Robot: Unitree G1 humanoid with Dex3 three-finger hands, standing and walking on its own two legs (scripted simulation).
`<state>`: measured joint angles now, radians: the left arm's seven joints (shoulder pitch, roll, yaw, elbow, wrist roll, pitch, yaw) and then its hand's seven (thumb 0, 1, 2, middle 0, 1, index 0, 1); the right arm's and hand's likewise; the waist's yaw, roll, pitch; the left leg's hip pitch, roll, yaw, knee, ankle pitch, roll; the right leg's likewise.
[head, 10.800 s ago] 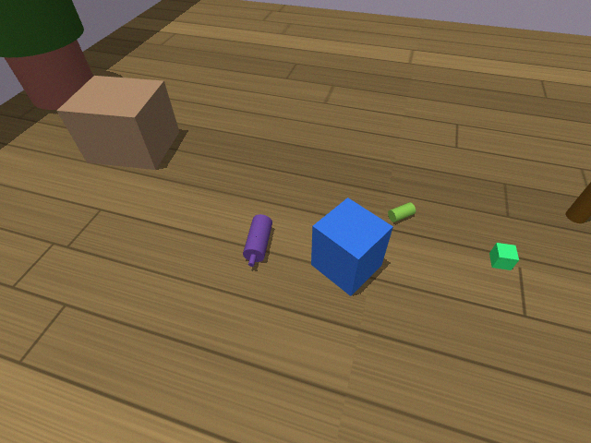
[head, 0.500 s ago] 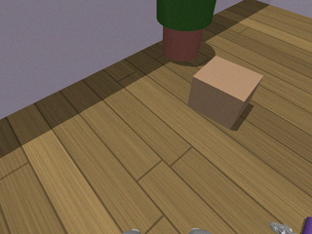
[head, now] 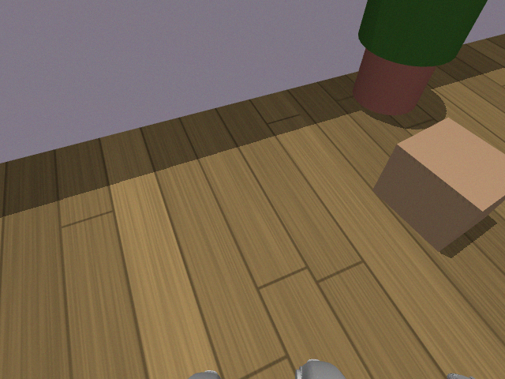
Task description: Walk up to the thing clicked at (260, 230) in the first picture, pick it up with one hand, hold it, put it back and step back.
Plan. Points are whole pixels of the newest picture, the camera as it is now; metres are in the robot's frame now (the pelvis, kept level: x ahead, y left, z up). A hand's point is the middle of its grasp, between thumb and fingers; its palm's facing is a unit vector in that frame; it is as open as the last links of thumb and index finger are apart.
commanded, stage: walk up
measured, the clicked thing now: out of the picture -0.09 -0.78 -0.70
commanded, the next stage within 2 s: stand in 0.96 s
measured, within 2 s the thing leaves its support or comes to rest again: neither
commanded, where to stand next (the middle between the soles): +0.08 -0.02 m, yaw +11 degrees
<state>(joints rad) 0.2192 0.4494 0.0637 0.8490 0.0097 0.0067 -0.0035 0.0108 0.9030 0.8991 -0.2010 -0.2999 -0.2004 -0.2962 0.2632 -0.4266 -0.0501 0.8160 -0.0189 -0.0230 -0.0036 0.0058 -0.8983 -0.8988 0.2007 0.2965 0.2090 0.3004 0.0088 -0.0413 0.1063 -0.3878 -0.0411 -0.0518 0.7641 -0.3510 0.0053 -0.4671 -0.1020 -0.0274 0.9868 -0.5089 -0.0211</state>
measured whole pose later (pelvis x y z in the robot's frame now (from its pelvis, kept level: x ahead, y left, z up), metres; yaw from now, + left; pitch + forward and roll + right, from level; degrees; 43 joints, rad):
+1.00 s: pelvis +0.00 -0.02 +0.03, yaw +14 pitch -2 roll -1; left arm 0.06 0.37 0.01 1.12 0.00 -0.01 -0.01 0.01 0.90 0.90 -0.20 -0.30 -0.20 -0.30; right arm 0.06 -0.36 0.01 1.12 -0.01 -0.02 0.01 0.01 -0.90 -0.90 0.20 0.30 0.21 0.30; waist 0.03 -0.01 0.06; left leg -0.22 -0.03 -0.09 0.46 -0.19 0.00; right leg -0.17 -0.07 -0.11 0.44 -0.22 0.02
